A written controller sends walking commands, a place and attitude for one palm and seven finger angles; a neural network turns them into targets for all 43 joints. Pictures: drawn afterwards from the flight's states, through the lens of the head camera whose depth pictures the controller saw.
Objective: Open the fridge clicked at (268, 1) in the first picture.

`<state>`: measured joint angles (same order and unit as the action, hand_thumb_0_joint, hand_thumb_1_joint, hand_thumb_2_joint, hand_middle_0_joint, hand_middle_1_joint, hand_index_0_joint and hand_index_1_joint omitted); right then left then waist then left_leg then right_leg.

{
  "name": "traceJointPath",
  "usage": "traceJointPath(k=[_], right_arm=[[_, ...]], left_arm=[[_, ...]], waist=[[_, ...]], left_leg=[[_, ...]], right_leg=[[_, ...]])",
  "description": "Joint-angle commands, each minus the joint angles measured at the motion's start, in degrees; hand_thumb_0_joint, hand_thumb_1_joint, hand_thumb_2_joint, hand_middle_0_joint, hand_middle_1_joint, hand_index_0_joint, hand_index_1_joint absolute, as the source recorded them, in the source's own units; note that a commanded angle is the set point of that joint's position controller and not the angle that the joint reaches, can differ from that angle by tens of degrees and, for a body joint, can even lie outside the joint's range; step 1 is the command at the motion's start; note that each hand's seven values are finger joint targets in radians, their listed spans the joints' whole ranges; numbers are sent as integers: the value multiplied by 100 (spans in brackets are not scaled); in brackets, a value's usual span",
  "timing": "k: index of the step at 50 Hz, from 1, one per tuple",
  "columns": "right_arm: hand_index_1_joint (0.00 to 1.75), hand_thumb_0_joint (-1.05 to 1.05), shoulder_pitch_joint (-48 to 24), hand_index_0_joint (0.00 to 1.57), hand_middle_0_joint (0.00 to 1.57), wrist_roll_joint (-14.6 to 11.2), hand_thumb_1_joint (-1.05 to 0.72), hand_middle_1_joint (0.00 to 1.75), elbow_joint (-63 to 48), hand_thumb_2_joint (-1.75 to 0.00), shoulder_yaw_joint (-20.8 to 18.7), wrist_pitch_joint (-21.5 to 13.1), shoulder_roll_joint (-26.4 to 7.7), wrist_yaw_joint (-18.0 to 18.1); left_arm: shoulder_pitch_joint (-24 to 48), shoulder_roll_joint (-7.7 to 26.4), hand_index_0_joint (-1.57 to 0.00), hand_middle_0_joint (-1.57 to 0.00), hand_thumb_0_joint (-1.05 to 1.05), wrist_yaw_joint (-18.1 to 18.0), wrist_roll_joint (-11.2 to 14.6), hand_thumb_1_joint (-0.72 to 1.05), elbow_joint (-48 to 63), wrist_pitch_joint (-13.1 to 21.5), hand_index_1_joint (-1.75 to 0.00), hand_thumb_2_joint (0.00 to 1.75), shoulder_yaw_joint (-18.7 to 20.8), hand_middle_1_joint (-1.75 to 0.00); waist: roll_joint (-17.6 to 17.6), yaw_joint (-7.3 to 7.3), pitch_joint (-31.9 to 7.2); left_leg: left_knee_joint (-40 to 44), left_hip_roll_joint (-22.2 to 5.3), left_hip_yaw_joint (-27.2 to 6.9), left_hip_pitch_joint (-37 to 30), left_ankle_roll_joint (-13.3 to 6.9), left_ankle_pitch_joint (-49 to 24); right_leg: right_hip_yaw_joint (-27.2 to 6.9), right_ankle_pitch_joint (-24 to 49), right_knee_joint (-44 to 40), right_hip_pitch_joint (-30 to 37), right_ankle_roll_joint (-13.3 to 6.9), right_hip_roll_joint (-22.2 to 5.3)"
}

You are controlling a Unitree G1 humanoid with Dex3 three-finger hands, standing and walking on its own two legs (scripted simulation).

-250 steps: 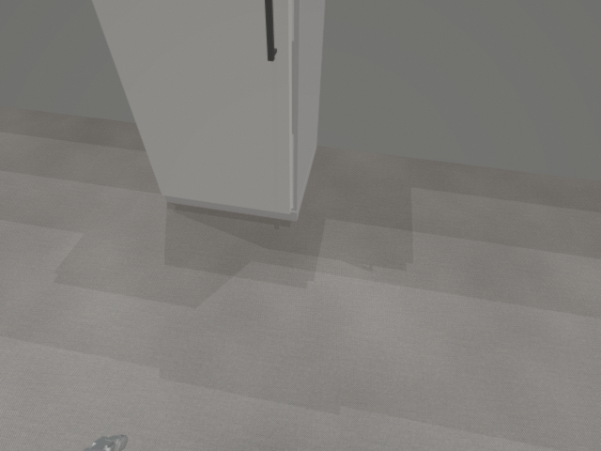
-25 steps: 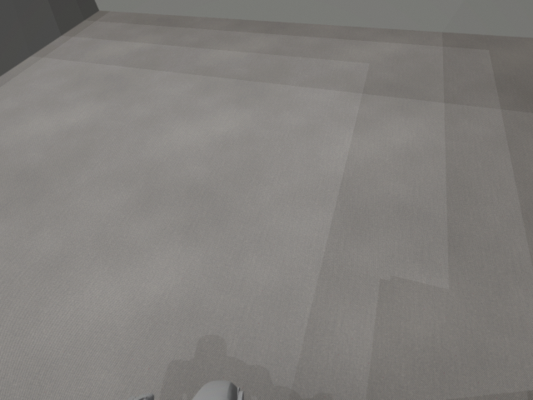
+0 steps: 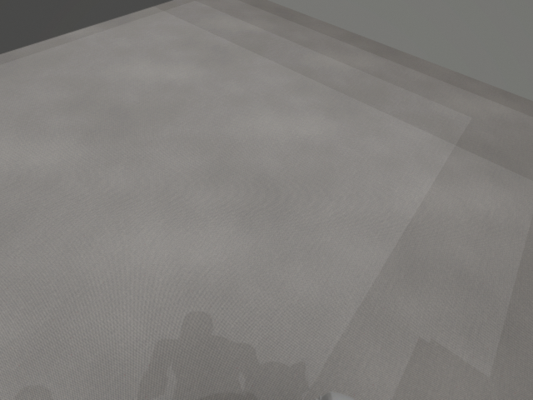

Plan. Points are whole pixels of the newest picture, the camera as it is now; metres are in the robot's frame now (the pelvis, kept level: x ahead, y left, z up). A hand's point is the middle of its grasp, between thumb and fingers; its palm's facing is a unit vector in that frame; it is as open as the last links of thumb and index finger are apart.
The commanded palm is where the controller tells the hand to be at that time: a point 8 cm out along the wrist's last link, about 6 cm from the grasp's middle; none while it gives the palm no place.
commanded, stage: walk to a spot facing it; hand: right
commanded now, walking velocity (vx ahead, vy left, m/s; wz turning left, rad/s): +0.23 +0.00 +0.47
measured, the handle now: out of the picture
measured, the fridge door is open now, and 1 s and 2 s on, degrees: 0 0 0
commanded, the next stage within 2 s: turn to face it in 0.46 s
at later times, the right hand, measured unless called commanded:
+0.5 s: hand out of the picture +0.18 -0.25 -0.17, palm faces -0.20 +0.96 -0.19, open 7.4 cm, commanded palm none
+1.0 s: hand (336, 321) +0.30 -0.12 -0.16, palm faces -0.25 +0.95 -0.17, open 7.4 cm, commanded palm none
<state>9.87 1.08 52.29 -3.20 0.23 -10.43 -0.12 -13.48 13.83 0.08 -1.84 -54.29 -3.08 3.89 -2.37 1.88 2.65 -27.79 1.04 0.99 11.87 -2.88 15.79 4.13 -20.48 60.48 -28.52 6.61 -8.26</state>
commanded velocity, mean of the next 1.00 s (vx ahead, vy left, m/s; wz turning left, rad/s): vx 0.05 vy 0.00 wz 0.02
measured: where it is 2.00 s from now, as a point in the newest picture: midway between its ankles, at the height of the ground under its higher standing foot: outside the picture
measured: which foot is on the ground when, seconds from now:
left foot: down 0.00-0.28, up 0.30-0.70, down 0.72-1.00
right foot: up 0.00-0.24, down 0.26-0.74, up 0.76-1.00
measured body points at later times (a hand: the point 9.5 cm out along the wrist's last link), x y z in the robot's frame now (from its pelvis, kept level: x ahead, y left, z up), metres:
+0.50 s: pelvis +0.10 -0.06 +0.00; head +0.12 -0.08 +0.45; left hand +0.10 +0.19 -0.13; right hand +0.19 -0.30 -0.16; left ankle +0.05 +0.08 -0.65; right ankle +0.12 -0.14 -0.74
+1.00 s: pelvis +0.14 -0.01 -0.01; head +0.16 +0.00 +0.44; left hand +0.08 +0.21 -0.17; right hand +0.31 -0.17 -0.15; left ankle +0.12 +0.10 -0.74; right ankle +0.16 -0.13 -0.69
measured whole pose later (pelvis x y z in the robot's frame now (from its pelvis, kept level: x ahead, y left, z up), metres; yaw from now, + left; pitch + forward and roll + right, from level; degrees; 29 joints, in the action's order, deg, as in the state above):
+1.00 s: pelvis +0.14 -0.01 -0.01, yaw +11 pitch -1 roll +0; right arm 4.6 1.9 55.1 -1.3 0.2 -6.2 1.7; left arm -17.0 9.1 0.5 -0.9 -59.1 -3.5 3.4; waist -0.5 4.0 3.0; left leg -32.4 -7.4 14.3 13.9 0.0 16.9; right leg 6.6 -26.2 56.0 -24.9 4.0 -5.3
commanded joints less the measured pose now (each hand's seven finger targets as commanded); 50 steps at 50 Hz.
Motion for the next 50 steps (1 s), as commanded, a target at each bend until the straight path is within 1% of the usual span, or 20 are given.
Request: traceJointPath(k=[1,5,11,12,13,14,15,17,19,22,27,33,35,36,37,38,39,41,45,50], right_arm=[[30,0,452,20,20,-9,-90,30,-188,-90,-318,-173,-1237,10],[30,0,688,20,20,10,-90,30,-94,-90,-308,-206,-1243,5],[30,0,349,20,20,-20,-90,30,-130,-90,-363,-136,-1311,8],[30,0,260,20,20,-34,-90,30,-169,-90,-327,-106,-1112,-8],[30,0,459,20,20,-95,-90,30,-243,-90,-260,-72,-713,-65],[30,0,510,20,20,-70,-90,30,-363,-90,-222,-89,-579,-106],[30,0,424,20,20,19,-90,30,-280,-90,-267,-20,-807,-94],[30,0,228,20,20,62,-90,30,-188,-90,-339,19,-780,-210],[30,0,536,20,20,61,-90,30,-47,-90,-331,114,-607,-237],[30,0,642,20,20,30,-90,30,-30,-90,-324,211,-480,-204],[30,0,26,20,20,27,-90,30,-265,-90,-287,278,-348,-186],[30,0,-128,20,20,49,-90,30,-138,-90,-59,44,-96,-6],[30,0,448,20,20,57,-90,30,203,-90,-28,-134,-396,77],[30,0,794,20,20,72,-90,30,394,-90,-66,-243,-798,158],[30,0,980,20,20,21,-90,30,546,-90,-82,-281,-1096,186],[30,0,1009,20,20,-11,-90,30,509,-90,-162,-269,-1256,198],[30,0,734,20,20,-10,-90,30,473,-90,-158,-231,-1201,218],[30,0,163,20,20,9,-90,30,326,-90,-103,-145,-973,274],[30,0,-377,20,20,45,-90,30,84,-90,-120,-86,-860,285],[30,0,-372,20,20,84,-90,30,-58,-90,-242,-24,-917,268]], left_arm=[[422,440,-20,-20,0,37,-8,90,617,240,-30,90,103,-30],[892,420,-20,-20,0,59,33,90,815,328,-30,90,79,-30],[278,426,-20,-20,0,-37,96,90,711,483,-30,90,34,-30],[-275,623,-20,-20,0,-108,93,90,519,530,-30,90,57,-30],[-736,1189,-20,-20,0,-155,13,90,387,570,-30,90,168,-30],[-1084,1587,-20,-20,0,-143,2,90,384,505,-30,90,205,-30],[-732,1331,-20,-20,0,-143,26,90,457,465,-30,90,148,-30],[-201,842,-20,-20,0,-167,23,90,559,505,-30,90,-5,-30],[19,624,-20,-20,0,-199,47,90,555,541,-30,90,-66,-30],[-178,506,-20,-20,0,-220,76,90,420,562,-30,90,-63,-30],[-502,513,-20,-20,0,-209,68,90,166,519,-30,90,29,-30],[-845,452,-20,-20,0,-153,-2,90,-320,451,-30,90,47,-30],[-955,257,-20,-20,0,-112,76,90,-474,487,-30,90,-11,-30],[-1119,-62,-20,-20,0,-76,136,90,-485,519,-30,90,-99,-30],[-977,-322,-20,-20,0,-71,174,90,-373,460,-30,90,-183,-30],[-789,-228,-20,-20,0,-126,177,90,-277,307,-30,90,-154,-30],[-659,-105,-20,-20,0,-146,167,90,-278,239,-30,90,-105,-30],[-620,-121,-20,-20,0,-114,152,90,-415,169,-30,90,-64,-30],[-801,-195,-20,-20,0,-5,103,90,-369,41,-30,90,13,-30],[-377,-144,-20,-20,0,82,80,90,49,66,-30,90,75,-30]], waist=[[1020,-327,-87],[1093,-471,26],[1043,-86,-146],[504,153,-335],[-1009,293,-682],[-1740,321,-678],[-1413,269,-414],[-674,10,371],[-599,-202,269],[-662,-235,-43],[-540,-81,-25],[-840,23,-274],[-223,-283,-689],[604,-383,-1195],[1219,-408,-1331],[1749,-554,-1499],[1915,-518,-1178],[1054,-316,-636],[1094,-27,-189],[1345,-103,-7]], left_leg=[[1347,-1298,-1700,-587,-718,-288],[1353,-1348,-2030,-546,-788,-272],[558,-1010,-2003,373,-472,-628],[-59,-628,-1721,886,-258,-405],[-1461,107,-1054,1938,39,681],[-2911,279,-232,2602,294,2023],[-3595,-111,-435,2461,311,1867],[-3989,-400,-240,2345,383,1069],[-4106,-469,-110,2148,513,424],[-4120,-500,-20,2088,639,179],[-3330,-635,205,2264,732,191],[-855,-298,581,933,490,120],[552,-458,457,-504,425,-1349],[379,-1473,-378,-1813,162,-3208],[178,-2493,-817,-2142,-370,-5115],[194,-2637,-912,-1890,-724,-5607],[281,-2630,-820,-1557,-826,-5374],[349,-2408,-249,-1063,-690,-4511],[794,-2216,454,97,-399,-2418],[669,-2339,632,453,-282,-1150]], right_leg=[[-94,198,-414,-714,-13,68],[-134,105,-1080,-546,-86,222],[73,591,-3121,1597,-240,583],[-30,700,-3725,2601,-292,413],[-1463,-175,-4241,3619,-632,-903],[-2673,-642,-4754,3496,-1145,-2149],[-2677,-1403,-4998,2569,-1216,-2257],[-1692,-798,-5112,1632,-1106,-1656],[-579,793,-4895,1666,-921,-1218],[131,2378,-4545,1965,-1029,-1125],[511,3202,-4273,2374,-1225,-1292],[437,4015,-3585,2371,-1256,-1050],[454,3587,-2903,1984,-840,-681],[612,2084,-2351,994,-549,-382],[568,-969,-1765,418,-337,81],[152,-1843,-1170,369,-331,175],[-58,-1811,-639,191,-344,202],[-162,-1235,4,25,-327,221],[20,-593,29,259,-262,211],[236,-473,-981,451,-312,171]])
